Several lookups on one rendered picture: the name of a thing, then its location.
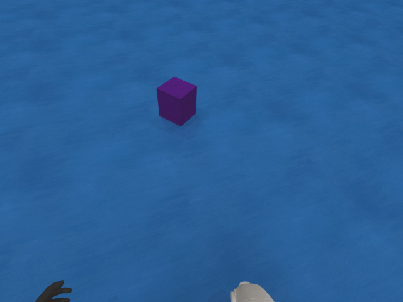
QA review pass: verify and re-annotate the left robot hand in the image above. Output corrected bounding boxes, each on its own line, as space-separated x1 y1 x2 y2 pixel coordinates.
35 280 72 302

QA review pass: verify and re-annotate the right robot thigh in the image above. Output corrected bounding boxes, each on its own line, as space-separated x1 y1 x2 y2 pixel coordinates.
231 283 274 302

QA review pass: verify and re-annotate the carton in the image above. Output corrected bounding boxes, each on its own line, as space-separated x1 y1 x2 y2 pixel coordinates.
157 77 197 126

